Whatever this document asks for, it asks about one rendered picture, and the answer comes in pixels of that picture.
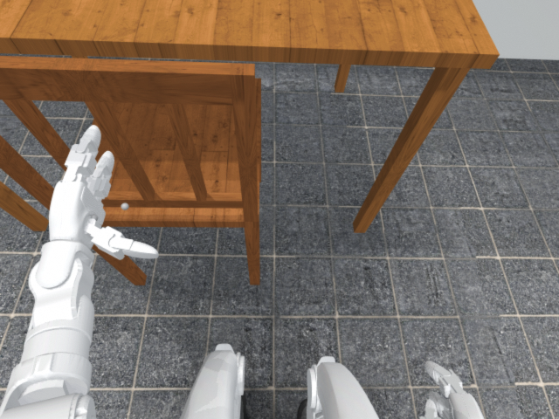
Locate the robot left forearm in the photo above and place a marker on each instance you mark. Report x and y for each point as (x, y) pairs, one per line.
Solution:
(56, 349)

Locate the robot left hand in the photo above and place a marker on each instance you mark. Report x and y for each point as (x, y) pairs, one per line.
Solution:
(78, 196)

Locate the chair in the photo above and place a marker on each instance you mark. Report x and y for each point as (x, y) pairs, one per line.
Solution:
(186, 140)

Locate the robot thigh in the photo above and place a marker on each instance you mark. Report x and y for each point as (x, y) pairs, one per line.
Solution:
(332, 389)
(219, 382)

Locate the robot right thigh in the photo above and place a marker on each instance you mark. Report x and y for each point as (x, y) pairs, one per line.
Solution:
(332, 389)

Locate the table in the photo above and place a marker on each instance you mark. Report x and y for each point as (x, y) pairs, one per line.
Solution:
(447, 34)

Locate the robot left upper arm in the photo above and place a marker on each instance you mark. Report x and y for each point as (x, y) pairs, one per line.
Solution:
(72, 406)

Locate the robot left thigh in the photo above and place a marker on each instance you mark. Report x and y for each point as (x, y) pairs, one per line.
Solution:
(219, 382)

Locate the robot right hand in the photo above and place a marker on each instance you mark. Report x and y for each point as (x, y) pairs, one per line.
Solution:
(460, 404)

